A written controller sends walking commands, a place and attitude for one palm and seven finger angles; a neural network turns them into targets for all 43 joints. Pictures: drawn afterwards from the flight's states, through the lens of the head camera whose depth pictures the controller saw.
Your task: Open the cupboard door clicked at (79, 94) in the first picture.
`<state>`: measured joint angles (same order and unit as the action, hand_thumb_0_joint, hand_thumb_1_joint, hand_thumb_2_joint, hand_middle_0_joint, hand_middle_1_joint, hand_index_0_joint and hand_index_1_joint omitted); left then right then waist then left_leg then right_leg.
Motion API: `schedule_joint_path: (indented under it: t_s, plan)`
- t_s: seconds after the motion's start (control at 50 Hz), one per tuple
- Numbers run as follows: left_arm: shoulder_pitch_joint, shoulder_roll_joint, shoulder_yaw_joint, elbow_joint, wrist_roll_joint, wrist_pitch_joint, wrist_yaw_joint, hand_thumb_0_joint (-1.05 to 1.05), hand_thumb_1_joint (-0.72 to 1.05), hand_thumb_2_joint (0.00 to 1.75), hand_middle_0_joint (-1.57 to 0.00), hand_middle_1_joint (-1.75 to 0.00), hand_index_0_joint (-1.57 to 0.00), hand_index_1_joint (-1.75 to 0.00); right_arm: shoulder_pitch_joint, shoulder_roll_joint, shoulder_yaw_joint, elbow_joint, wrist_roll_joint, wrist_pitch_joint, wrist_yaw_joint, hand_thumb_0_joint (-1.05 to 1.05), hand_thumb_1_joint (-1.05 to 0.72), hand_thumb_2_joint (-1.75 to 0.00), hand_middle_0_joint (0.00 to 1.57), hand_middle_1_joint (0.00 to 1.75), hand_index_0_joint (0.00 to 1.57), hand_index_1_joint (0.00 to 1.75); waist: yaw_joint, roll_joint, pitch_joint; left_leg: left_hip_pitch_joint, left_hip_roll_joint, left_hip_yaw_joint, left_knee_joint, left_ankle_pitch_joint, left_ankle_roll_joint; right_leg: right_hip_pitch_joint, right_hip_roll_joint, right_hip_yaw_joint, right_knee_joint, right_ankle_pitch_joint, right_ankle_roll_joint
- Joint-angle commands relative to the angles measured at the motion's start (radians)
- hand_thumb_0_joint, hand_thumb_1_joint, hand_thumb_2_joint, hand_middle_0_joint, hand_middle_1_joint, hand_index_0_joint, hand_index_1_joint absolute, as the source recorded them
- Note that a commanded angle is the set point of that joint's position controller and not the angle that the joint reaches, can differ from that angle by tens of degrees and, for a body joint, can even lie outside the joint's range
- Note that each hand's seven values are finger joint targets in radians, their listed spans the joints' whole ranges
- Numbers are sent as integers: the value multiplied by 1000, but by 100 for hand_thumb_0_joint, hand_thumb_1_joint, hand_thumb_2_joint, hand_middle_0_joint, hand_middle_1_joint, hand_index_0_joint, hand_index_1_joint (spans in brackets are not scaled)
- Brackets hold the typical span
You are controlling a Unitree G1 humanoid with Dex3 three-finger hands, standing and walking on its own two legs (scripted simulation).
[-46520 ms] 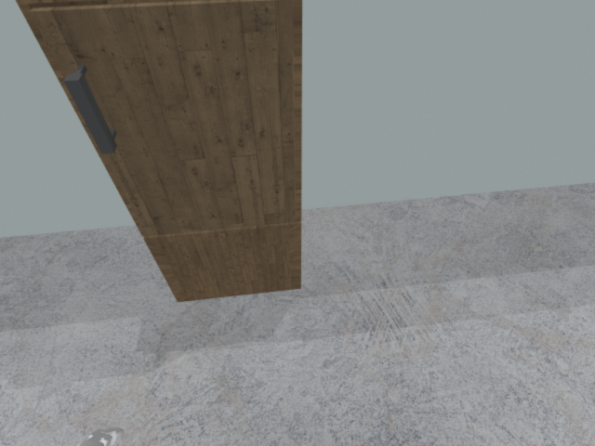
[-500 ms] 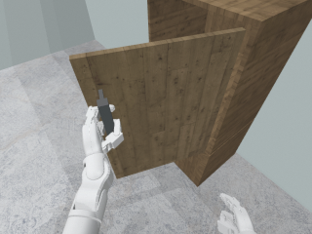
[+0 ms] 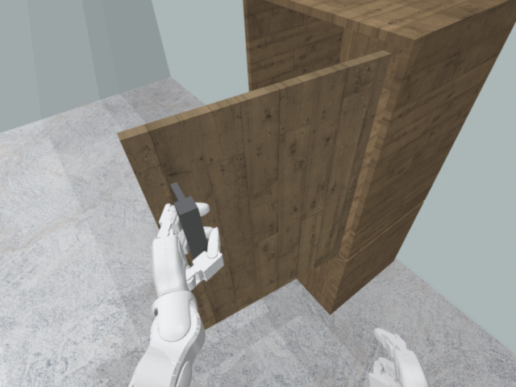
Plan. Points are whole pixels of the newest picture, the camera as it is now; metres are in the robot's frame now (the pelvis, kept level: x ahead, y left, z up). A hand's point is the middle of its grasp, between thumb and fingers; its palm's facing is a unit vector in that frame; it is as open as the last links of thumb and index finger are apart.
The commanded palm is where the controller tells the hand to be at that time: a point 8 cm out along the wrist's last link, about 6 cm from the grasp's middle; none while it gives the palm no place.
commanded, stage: open thumb and fingers to let go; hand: left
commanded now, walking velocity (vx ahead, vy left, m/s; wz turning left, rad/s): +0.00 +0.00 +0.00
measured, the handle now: (191, 230) +0.32 +0.13 +0.10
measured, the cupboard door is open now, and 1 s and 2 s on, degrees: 83 83 84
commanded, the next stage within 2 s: slide the hand sideways off the handle in 0.66 s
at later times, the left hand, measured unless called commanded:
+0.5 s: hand (211, 247) +0.29 +0.09 +0.10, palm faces +0.27 -0.96 +0.00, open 14.0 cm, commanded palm +0.25 +0.14 +0.09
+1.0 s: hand (199, 267) +0.26 +0.10 +0.10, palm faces -0.19 -0.98 -0.05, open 15.9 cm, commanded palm +0.25 +0.14 +0.09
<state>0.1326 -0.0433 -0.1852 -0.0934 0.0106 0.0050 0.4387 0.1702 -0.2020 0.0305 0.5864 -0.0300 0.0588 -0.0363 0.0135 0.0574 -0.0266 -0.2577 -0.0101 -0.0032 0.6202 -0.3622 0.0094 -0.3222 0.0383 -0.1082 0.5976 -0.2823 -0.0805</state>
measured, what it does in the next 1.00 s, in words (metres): stands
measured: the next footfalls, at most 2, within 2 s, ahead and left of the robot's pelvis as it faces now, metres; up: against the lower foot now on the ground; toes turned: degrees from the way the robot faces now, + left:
none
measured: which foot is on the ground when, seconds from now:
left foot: down 0.00-1.00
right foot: down 0.00-1.00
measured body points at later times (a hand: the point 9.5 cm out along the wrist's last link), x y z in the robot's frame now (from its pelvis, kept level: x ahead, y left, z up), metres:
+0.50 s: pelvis +0.00 +0.01 +0.00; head -0.01 -0.01 +0.45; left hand +0.27 +0.14 +0.10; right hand +0.18 -0.20 -0.09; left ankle -0.02 +0.12 -0.73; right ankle +0.03 -0.06 -0.73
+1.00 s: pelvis -0.01 +0.03 -0.01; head -0.01 +0.01 +0.44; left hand +0.26 +0.16 +0.10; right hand +0.18 -0.18 -0.09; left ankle -0.02 +0.12 -0.73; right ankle +0.03 -0.06 -0.73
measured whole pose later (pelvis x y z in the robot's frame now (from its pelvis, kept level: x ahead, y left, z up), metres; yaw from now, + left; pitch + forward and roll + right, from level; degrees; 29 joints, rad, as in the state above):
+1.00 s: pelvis -0.01 +0.03 -0.01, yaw +1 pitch +0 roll +0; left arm 0.05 0.12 -0.18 -0.02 -0.12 -0.06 -0.07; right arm 0.22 -0.22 0.07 0.54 0.03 -0.02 -0.04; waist 0.03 0.06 -0.02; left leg -0.31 -0.05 0.01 0.67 -0.37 0.05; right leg -0.37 -0.01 -0.10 0.66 -0.29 -0.04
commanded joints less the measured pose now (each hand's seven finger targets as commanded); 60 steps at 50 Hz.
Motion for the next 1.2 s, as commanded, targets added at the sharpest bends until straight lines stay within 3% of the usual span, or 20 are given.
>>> schedule_joint_path:
  t_s: [0.0, 0.06, 0.18, 0.22, 0.26, 0.32, 0.36, 0.54, 0.58, 0.62, 0.74, 0.76, 0.78, 0.8, 0.86, 0.88, 0.94, 1.0, 1.06, 1.18]
  plan:
    - [-315, 11, 27, -188, -10, -70, -23, 0, 27, 63, -35, -128, -35, -128, -154, -61, -11, -157, -2, -60, -18, 0, -90, -90, 20, 30, 20, 30, -5, -144, -144, -50, -12, -10, -64, 118, 18, 137, -102, 180, -186, 32, 63]
    - [-304, 13, 54, -140, -22, -60, -30, 0, 6, 54, -34, -126, -34, -126, -148, -60, -12, -150, 0, -59, -18, 0, -90, -90, 20, 30, 20, 30, 10, -133, -165, -46, -12, -10, -76, 135, 15, 163, -101, 176, -183, 68, 62]
    - [-271, 19, 65, -157, -27, -62, -33, 0, -36, 36, -31, -122, -31, -122, -142, -64, -13, -160, 3, -53, -8, 0, -90, -90, 20, 30, 20, 30, 13, -127, -172, -43, -5, -7, -93, 163, 14, 171, -90, 147, -156, 132, 59]
    - [-308, -9, 28, -175, -20, -63, -29, 0, -50, 30, -30, -120, -30, -120, -144, -63, -13, -167, 2, -55, -6, 0, -90, -90, 20, 30, 20, 30, 3, -127, -166, -37, -6, -9, -89, 159, 17, 153, -88, 140, -153, 118, 59]
    - [-339, 1, 28, -158, -9, -63, -21, 0, -50, 30, -30, -120, -30, -120, -147, -66, -12, -161, 3, -52, -7, 0, -90, -90, 20, 30, 20, 30, -2, -113, -140, -39, -6, -13, -89, 131, 16, 125, -87, 141, -162, 59, 55]
    - [-318, 7, 44, -158, -11, -68, -13, 0, -50, 30, -27, -105, -27, -105, -142, -64, -15, -168, -1, -55, -7, 0, -90, -90, 20, 30, 20, 30, 11, -150, -186, -45, -7, -11, -84, 151, 18, 158, -88, 146, -151, 92, 58]
    - [-298, 12, 49, -157, -10, -68, -13, 0, -50, 30, -26, -95, -26, -95, -142, -64, -16, -165, 2, -51, -6, 0, -90, -90, 20, 30, 20, 30, 14, -131, -181, -40, -6, -11, -84, 165, 16, 159, -86, 141, -147, 117, 54]
    - [-337, -56, -26, -175, 6, -58, 7, 0, -50, 30, -18, -50, -18, -50, -142, -63, -14, -175, 0, -49, 4, 0, -90, -90, 20, 30, 20, 30, -4, -105, -159, -28, -1, -19, -86, 164, 12, 99, -68, 95, -114, 100, 46]
    - [-348, -38, -8, -168, 8, -55, 16, 0, -50, 30, -17, -40, -17, -40, -143, -66, -14, -171, 0, -47, 3, 0, -90, -90, 20, 30, 20, 30, -2, -129, -157, -33, 1, -25, -89, 153, 10, 96, -67, 94, -115, 76, 45]
    - [-367, -63, -37, -178, 17, -54, 21, 0, -50, 30, -15, -30, -15, -30, -142, -65, -15, -172, -1, -48, 6, 0, -90, -90, 20, 30, 20, 30, -9, -126, -166, -26, 2, -29, -85, 156, 10, 83, -64, 84, -105, 72, 43]
    - [-363, -99, -76, -182, 27, -48, 28, 0, -50, 30, -15, -30, -15, -30, -134, -63, -18, -174, 1, -48, 16, 0, -90, -90, 20, 30, 20, 30, -7, -112, -179, -23, 8, -38, -78, 190, 1, 68, -55, 65, -69, 107, 37]
    - [-364, -18, -230, -111, 100, -79, -162, 0, -50, 30, -15, -30, -15, -30, -78, -101, -15, -139, 2, -48, 23, 0, -90, -90, 20, 30, 20, 30, -92, -150, -118, 5, 5, -40, -68, 203, 13, 22, -55, 85, -50, 168, 40]
    - [-424, 68, -136, -194, 64, -116, -262, 0, -50, 30, -15, -30, -15, -30, -58, -98, -26, -170, 16, -54, 13, 0, -90, -90, 20, 30, 20, 30, -57, -109, -207, 9, 5, -37, -64, 215, 15, 52, -59, 85, -32, 199, 36]
    - [-420, 84, -142, -212, 48, -138, -341, 0, -50, 30, -15, -30, -15, -30, -66, -96, -21, -184, 20, -64, 4, 0, -90, -90, 20, 30, 20, 30, -43, -87, -240, 19, 2, -32, -60, 226, 20, 77, -60, 92, -25, 221, 34]
    - [-427, 61, -175, -164, -60, -149, -540, 0, -50, 30, -15, -30, -15, -30, -66, -104, -3, -202, 46, -105, -5, 0, -90, -90, 20, 30, 20, 30, -73, -58, -171, 11, 3, -53, -64, 182, 19, 24, -53, 77, -24, 161, 31]
    - [-403, 64, -142, -153, -102, -142, -571, 0, -50, 30, -15, -30, -15, -30, -71, -102, 0, -213, 55, -120, -8, 0, -90, -90, 20, 30, 20, 30, -59, -81, -148, -12, 5, -62, -72, 153, 16, 17, -49, 67, -26, 125, 32]
    - [-365, 69, -64, -167, -166, -115, -561, 0, -50, 30, -15, -30, -15, -30, -83, -106, 2, -225, 65, -153, -9, 0, -90, -90, 20, 30, 20, 30, -30, -96, -142, -44, 5, -79, -87, 93, 7, 1, -44, 49, -26, 39, 37]
    - [-317, 85, -23, -165, -154, -97, -505, 0, -50, 30, -15, -30, -15, -30, -75, -108, 1, -224, 62, -169, 3, 0, -90, -90, 20, 30, 20, 30, -15, -118, -138, -60, 11, -85, -97, 82, -2, -5, -44, 40, -11, 19, 38]
    - [-276, 119, -1, -193, -123, -87, -470, 0, -50, 30, -15, -30, -15, -30, -65, -112, -3, -228, 57, -172, 14, 0, -90, -90, 20, 30, 20, 30, -5, -99, -146, -68, 12, -76, -91, 99, -6, 0, -45, 47, -3, 28, 36]
    - [-123, 186, 86, -256, -121, -69, -473, 0, -50, 30, -15, -30, -15, -30, -73, -108, 0, -251, 53, -158, 18, 0, -90, -90, 20, 30, 20, 30, 19, -105, -147, -89, 14, -41, -85, 143, -3, 50, -45, 62, -10, 80, 35]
